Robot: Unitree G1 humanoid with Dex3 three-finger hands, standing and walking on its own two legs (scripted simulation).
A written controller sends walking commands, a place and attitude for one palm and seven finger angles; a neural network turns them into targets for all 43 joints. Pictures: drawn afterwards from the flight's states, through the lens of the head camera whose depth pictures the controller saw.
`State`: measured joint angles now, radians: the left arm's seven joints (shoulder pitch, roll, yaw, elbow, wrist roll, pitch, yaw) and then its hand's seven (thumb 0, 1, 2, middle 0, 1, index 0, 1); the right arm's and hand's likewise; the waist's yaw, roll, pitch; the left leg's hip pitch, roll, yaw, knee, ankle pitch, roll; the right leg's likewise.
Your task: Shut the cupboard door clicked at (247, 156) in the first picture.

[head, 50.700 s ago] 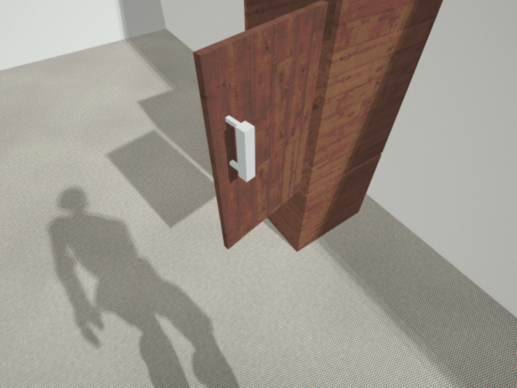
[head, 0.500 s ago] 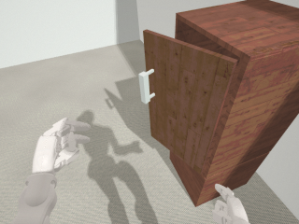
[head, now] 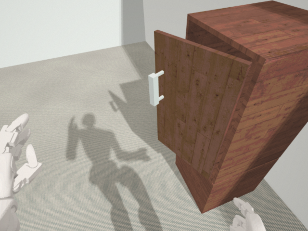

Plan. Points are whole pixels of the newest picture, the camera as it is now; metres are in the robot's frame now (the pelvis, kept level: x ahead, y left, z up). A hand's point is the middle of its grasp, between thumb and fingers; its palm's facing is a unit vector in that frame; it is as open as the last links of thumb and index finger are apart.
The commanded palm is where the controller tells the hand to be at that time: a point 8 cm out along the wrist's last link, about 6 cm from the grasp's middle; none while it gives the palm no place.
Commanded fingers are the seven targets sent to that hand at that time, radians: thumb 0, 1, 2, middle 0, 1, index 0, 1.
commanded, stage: draw the hand back to the body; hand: left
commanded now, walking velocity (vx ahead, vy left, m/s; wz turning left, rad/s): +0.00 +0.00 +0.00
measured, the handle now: (157, 88) +0.62 +0.07 +0.04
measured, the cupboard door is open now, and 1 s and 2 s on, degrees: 23 23 23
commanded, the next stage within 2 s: step back with the hand held close in 0.12 s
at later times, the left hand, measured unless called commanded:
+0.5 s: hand (39, 162) +0.20 +0.26 +0.15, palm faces +0.38 -0.80 -0.46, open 7.5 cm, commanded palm +0.14 +0.31 +0.17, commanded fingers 0.00 0.90 0.90 -0.20 -0.30 -0.20 -0.30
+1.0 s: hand (18, 191) +0.14 +0.27 +0.15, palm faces +0.40 -0.80 -0.44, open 7.5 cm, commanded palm +0.07 +0.32 +0.17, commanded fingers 0.00 0.90 0.90 -0.20 -0.30 -0.20 -0.30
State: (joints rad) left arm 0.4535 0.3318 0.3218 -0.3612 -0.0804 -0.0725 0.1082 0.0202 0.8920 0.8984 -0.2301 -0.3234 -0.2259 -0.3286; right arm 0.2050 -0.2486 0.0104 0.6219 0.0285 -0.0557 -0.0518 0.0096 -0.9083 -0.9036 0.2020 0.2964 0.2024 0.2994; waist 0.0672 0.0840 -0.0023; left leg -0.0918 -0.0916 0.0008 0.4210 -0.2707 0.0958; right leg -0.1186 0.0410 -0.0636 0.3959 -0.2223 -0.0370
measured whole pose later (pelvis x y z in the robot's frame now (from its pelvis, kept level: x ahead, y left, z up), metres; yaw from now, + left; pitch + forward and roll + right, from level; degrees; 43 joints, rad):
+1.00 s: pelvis -0.07 +0.01 -0.02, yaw +0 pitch +1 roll -2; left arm 0.55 0.42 0.43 -0.54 -0.04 -0.23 0.14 0.02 0.89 0.90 -0.21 -0.30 -0.21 -0.30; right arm 0.25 -0.24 -0.01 0.55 0.02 0.02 -0.06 0.01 -0.91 -0.90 0.20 0.30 0.21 0.30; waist -0.02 -0.01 -0.01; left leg -0.42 -0.07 0.06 0.68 -0.28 0.12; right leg -0.43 0.03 -0.07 0.62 -0.22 -0.02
